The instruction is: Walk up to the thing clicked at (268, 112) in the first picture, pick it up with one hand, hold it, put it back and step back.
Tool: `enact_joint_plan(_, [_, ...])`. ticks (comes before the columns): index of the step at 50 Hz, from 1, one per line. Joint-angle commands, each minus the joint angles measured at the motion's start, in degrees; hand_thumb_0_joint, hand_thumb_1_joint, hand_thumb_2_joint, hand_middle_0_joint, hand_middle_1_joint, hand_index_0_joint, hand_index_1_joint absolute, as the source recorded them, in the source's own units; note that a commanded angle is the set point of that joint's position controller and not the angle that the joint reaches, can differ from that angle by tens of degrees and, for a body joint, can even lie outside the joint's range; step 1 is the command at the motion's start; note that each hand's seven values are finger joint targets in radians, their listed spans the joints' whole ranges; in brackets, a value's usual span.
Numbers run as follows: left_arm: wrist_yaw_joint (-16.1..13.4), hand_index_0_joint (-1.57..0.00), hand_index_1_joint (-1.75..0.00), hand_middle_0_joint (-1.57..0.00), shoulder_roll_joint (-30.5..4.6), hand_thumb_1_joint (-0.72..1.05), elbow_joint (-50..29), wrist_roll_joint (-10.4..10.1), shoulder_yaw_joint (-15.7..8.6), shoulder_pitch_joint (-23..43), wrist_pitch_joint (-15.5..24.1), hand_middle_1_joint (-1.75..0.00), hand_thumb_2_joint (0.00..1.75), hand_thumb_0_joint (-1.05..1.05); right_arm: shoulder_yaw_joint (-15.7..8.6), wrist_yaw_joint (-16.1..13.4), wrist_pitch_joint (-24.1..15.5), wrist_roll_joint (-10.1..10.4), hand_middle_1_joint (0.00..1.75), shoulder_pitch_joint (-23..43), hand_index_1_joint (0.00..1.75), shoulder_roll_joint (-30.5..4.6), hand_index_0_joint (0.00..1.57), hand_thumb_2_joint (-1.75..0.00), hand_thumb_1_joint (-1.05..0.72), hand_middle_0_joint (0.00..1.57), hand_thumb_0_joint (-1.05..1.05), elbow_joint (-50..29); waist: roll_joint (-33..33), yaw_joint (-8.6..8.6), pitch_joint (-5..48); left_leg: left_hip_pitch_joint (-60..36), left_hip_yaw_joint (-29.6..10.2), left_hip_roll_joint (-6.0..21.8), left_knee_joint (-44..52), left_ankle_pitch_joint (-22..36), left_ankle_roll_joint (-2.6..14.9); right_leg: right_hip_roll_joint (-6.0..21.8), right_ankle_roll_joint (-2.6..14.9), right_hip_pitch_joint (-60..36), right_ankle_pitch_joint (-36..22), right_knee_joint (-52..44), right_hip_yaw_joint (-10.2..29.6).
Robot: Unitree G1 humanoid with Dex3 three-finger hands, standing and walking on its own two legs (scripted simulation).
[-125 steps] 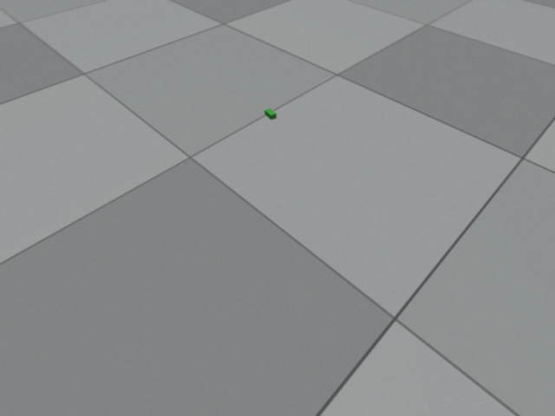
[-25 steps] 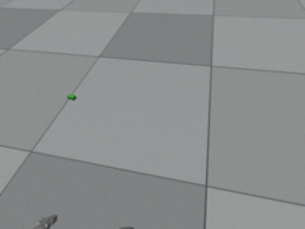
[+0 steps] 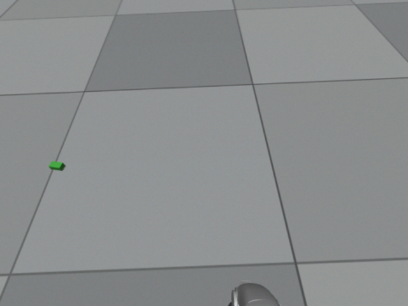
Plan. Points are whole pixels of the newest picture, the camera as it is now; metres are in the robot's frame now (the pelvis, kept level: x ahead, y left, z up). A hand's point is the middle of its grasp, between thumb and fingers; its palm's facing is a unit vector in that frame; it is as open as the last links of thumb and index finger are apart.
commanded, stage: walk up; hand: left
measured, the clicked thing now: (56, 165) +1.03 +0.83 -0.75
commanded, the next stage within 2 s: none
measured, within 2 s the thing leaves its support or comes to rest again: neither
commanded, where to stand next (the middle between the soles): +0.59 +0.72 m, yaw -20 degrees
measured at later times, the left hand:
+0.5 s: hand out of the picture +0.23 +0.52 -0.16, palm faces -0.12 -0.80 -0.58, open 7.4 cm
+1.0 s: hand out of the picture +0.42 +0.62 -0.12, palm faces -0.14 -0.78 -0.60, open 7.4 cm
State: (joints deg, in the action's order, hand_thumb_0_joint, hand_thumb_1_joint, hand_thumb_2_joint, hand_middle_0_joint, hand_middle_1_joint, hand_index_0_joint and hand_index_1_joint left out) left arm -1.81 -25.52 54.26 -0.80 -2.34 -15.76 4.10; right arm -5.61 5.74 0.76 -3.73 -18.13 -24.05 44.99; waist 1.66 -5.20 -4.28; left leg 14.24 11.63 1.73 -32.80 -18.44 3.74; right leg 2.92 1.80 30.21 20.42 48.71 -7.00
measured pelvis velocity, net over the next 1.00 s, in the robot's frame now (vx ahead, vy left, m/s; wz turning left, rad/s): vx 0.30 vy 0.33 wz -0.19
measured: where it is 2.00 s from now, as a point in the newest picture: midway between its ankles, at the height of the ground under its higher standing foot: (54, 256)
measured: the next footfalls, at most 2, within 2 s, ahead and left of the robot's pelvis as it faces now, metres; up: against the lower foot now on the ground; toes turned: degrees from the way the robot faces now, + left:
right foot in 0.08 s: +0.15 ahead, -0.08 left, +0.00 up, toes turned -9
left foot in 0.44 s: +0.28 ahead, +0.32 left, +0.00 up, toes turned -1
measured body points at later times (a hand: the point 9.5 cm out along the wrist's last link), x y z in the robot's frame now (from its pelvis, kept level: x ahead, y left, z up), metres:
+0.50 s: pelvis +0.17 +0.19 -0.04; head +0.19 +0.17 +0.41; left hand +0.23 +0.56 -0.12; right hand +0.27 -0.17 -0.12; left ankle +0.24 +0.32 -0.73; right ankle +0.12 -0.04 -0.70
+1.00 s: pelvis +0.30 +0.33 -0.02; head +0.31 +0.28 +0.42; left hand +0.43 +0.66 -0.08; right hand +0.32 +0.00 -0.16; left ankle +0.34 +0.48 -0.66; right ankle +0.33 +0.18 -0.73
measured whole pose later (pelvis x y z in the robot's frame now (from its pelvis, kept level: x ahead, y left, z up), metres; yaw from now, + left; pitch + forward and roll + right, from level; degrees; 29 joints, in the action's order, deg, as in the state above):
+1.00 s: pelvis +0.30 +0.33 -0.02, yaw -11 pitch -2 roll -2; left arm -5.9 -24.2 49.3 1.2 -3.1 -17.0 5.3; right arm -5.5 5.4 6.0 -3.4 -14.3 -25.8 44.2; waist 8.5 -0.7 -5.4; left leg 32.3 -4.9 5.3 -70.2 -24.2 -0.9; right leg 3.2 1.0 23.0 17.3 42.6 -4.9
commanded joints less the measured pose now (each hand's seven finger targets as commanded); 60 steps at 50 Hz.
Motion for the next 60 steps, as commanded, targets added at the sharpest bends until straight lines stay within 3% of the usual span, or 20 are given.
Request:
enact_joint_plan(1, [-0.9,-0.2,-0.3,-0.2,-11.3,0.9,-2.4,0.4,-4.3,-6.7,1.3,-0.3,0.9,0.0,-3.5,-0.5,-0.7,0.1,0.3,9.2,0.3,-13.1,0.2,-0.9,-0.9,0.2,0.0,-8.0,3.0,5.48,4.0,6.1,-11.1,12.1,9.1,-2.4,6.56,0.3,0.92,-14.9,-10.1,-10.9,0.6])
enact_joint_plan(3, [-2.2,-0.2,-0.3,-0.2,-15.4,0.9,-0.1,1.2,-6.6,-17.3,1.7,-0.3,0.9,0.0,-1.9,-0.3,-0.7,0.4,0.3,9.1,0.3,-9.3,0.2,-0.9,-0.9,0.2,0.0,-9.0,-9.1,11.74,9.8,17.3,-5.1,6.8,-12.1,5.6,1.59,2.4,2.41,-36.1,-7.9,-19.2,6.6])
enact_joint_plan(5, [-3.4,-0.2,-0.3,-0.2,-20.5,0.9,-4.7,1.2,-7.0,-14.3,1.9,-0.3,0.9,0.0,-2.1,-0.7,0.4,-0.1,0.3,4.1,0.3,-11.8,0.2,-0.9,-0.9,0.2,0.0,-8.9,-8.3,9.32,7.8,32.1,-15.0,0.9,-34.2,-14.2,-5.6,24.1,13.96,-35.1,8.9,-31.2,45.9])
enact_joint_plan(6, [-3.9,-0.2,-0.3,-0.2,-20.6,0.9,-5.6,0.1,-7.0,-10.7,1.6,-0.3,0.9,0.0,-3.4,-1.2,1.0,-0.2,0.3,5.2,0.3,-14.8,0.2,-0.9,-0.9,0.2,0.0,-8.0,-4.2,8.26,5.2,32.8,-18.1,3.7,-37.4,-12.8,-6.09,25.7,17.27,-29.9,14.9,-32.5,47.3])
enact_joint_plan(12, [-3.4,-0.2,-0.3,-0.2,-18.4,0.9,-7.7,1.4,-6.3,-3.5,3.1,-0.3,0.9,0.0,-3.8,0.2,1.8,0.3,0.3,3.3,0.3,-13.8,0.2,-0.9,-0.9,0.2,0.0,-4.1,-7.3,3.42,1.5,20.6,-16.7,6.8,-31.1,-2.6,-4.72,13.8,10.97,-10.6,-4.6,-26.0,19.5])
enact_joint_plan(19, [-3.5,-0.2,-0.3,-0.2,-22.5,0.9,-7.6,2.5,-7.1,-3.5,3.0,-0.3,0.9,0.0,-4.8,1.7,1.5,0.6,0.3,8.4,0.3,-13.2,0.2,-0.9,-0.9,0.2,0.0,-5.9,-10.1,3.98,2.9,11.2,-9.1,4.6,-15.7,-3.1,-3.99,11.0,10.23,-4.6,-1.7,-20.0,14.8])
enact_joint_plan(21, [-3.8,-0.2,-0.3,-0.2,-20.0,0.9,-8.4,2.7,-6.1,1.0,2.3,-0.3,0.9,0.0,-6.0,1.1,1.1,0.1,0.3,-1.3,0.3,-13.9,0.2,-0.9,-0.9,0.2,0.0,-3.1,-4.2,-3.17,6.9,-4.7,-6.3,1.5,-7.8,-1.5,-3.07,8.0,6.48,3.0,-5.5,-6.8,8.9])
enact_joint_plan(22, [-3.8,-0.2,-0.3,-0.2,-14.3,0.9,-7.8,2.5,-4.2,-1.6,1.8,-0.3,0.9,0.0,-7.2,0.5,0.6,-0.6,0.3,-7.7,0.3,-16.8,0.2,-0.9,-0.9,0.2,0.0,-1.1,10.4,-6.16,8.7,-11.4,-13.5,3.8,2.5,-9.8,-1.34,1.9,3.4,8.1,-4.1,11.8,2.8])
enact_joint_plan(23, [-4.6,-0.2,-0.3,-0.2,-10.6,0.9,-9.3,1.2,-3.0,-0.2,1.7,-0.3,0.9,0.0,-8.0,-0.3,0.1,0.0,0.3,-6.7,0.3,-23.4,0.2,-0.9,-0.9,0.2,0.0,-2.7,25.8,-6.25,5.3,-13.0,-41.3,18.0,16.9,-13.8,2.35,-8.0,0.81,23.4,15.1,21.9,3.6])
enact_joint_plan(31, [-3.8,-0.2,-0.3,-0.2,-12.0,0.9,-1.5,-0.4,-3.1,-6.5,1.8,-0.3,0.9,0.0,-4.2,-2.4,-0.4,0.1,0.3,4.6,0.3,-13.4,0.2,-0.9,-0.9,0.2,0.0,-6.4,11.4,1.72,3.6,-6.6,-17.5,13.3,6.2,26.2,8.94,0.4,-0.27,6.9,1.7,7.3,4.1])
enact_joint_plan(37, [-4.0,-0.2,-0.3,-0.2,-12.1,0.9,-1.5,0.1,-4.8,-12.2,1.1,-0.3,0.9,0.0,-3.2,-1.6,1.5,-0.4,0.3,11.4,0.3,-11.9,0.2,-0.9,-0.9,0.2,0.0,-10.3,5.2,7.83,3.9,11.5,-12.4,10.4,2.0,8.3,4.39,-0.8,1.77,-20.5,-12.2,-10.8,2.2])
enact_joint_plan(39, [-5.4,-0.2,-0.3,-0.2,-18.2,0.9,-1.1,1.4,-7.4,-20.3,1.4,-0.3,0.9,0.0,-1.6,-1.7,1.4,0.5,0.3,6.8,0.3,-7.5,0.2,-0.9,-0.9,0.2,0.0,-10.5,-12.0,12.41,9.0,23.2,-7.0,2.7,-23.3,-1.7,-2.84,8.8,5.38,-37.7,-4.9,-24.6,20.2])
enact_joint_plan(40, [-5.9,-0.2,-0.3,-0.2,-20.2,0.9,-4.2,1.6,-7.2,-16.8,1.4,-0.3,0.9,0.0,-1.7,-1.9,2.2,0.3,0.3,2.0,0.3,-8.4,0.2,-0.9,-0.9,0.2,0.0,-9.6,-9.9,8.84,10.3,28.2,-13.9,0.0,-35.2,-14.5,-5.79,22.5,10.39,-36.7,-0.2,-27.9,40.6])
enact_joint_plan(42, [-6.9,-0.2,-0.3,-0.2,-20.0,0.9,-7.5,0.4,-7.1,-8.0,1.4,-0.3,0.9,0.0,-4.1,-2.8,3.5,-0.1,0.3,3.7,0.3,-15.5,0.2,-0.9,-0.9,0.2,0.0,-8.3,0.6,7.47,6.0,29.4,-20.9,3.6,-46.5,-12.8,-6.51,26.9,18.75,-24.1,10.1,-31.5,46.3])
enact_joint_plan(47, [-5.4,-0.2,-0.3,-0.2,-17.9,0.9,-7.7,2.0,-6.6,-2.5,2.5,-0.3,0.9,0.0,-4.4,-1.5,3.9,0.1,0.3,0.6,0.3,-14.4,0.2,-0.9,-0.9,0.2,0.0,-4.5,-5.1,3.5,1.7,20.6,-19.7,5.5,-40.7,-4.8,-4.75,14.3,11.3,-8.3,2.0,-25.0,20.9])
enact_joint_plan(53, [-4.6,-0.2,-0.3,-0.2,-22.7,0.9,-7.3,3.2,-8.2,-4.1,2.2,-0.3,0.9,0.0,-4.4,0.0,4.2,0.0,0.3,5.7,0.3,-13.6,0.2,-0.9,-0.9,0.2,0.0,-6.2,-11.4,5.65,1.6,16.0,-11.0,5.7,-25.5,-8.5,-4.71,11.0,10.72,-2.7,11.9,-22.3,18.0])
enact_joint_plan(57, [-5.1,-0.2,-0.3,-0.2,-21.1,0.9,-8.2,3.4,-7.2,2.4,1.3,-0.3,0.9,0.0,-5.8,-0.5,3.1,-0.1,0.3,-6.1,0.3,-14.4,0.2,-0.9,-0.9,0.2,0.0,-3.0,-5.2,-2.13,7.5,-1.2,-8.5,2.8,-10.6,-5.7,-3.77,8.5,6.58,3.9,6.8,-6.4,12.7])
enact_joint_plan(58, [-5.3,-0.2,-0.3,-0.2,-15.5,0.9,-7.5,3.0,-5.3,0.7,0.7,-0.3,0.9,0.0,-6.4,-1.1,2.6,-1.0,0.3,-10.6,0.3,-16.2,0.2,-0.9,-0.9,0.2,0.0,-1.1,7.0,-4.58,6.8,-6.1,-14.3,3.4,1.0,-15.6,-2.24,1.6,3.65,10.8,6.7,9.7,6.1])
enact_joint_plan(59, [-5.8,-0.2,-0.3,-0.2,-10.4,0.9,-8.7,1.8,-3.7,2.2,0.7,-0.3,0.9,0.0,-7.0,-1.5,2.0,-0.6,0.3,-7.6,0.3,-22.7,0.2,-0.9,-0.9,0.2,0.0,-3.1,23.2,-4.56,1.2,-3.0,-42.6,17.5,16.0,-19.5,2.61,-9.1,0.44,24.6,17.8,20.4,3.1])
enact_joint_plan(60, [-6.7,-0.2,-0.3,-0.2,-13.0,0.9,-7.7,2.0,-3.5,4.3,1.4,-0.3,0.9,0.0,-7.2,-1.9,1.7,0.8,0.3,-0.3,0.3,-25.9,0.2,-0.9,-0.9,0.2,0.0,-4.2,21.1,-1.4,-2.0,2.6,-52.3,20.8,19.2,-18.3,9.24,-4.2,2.06,21.3,15.5,25.3,9.4])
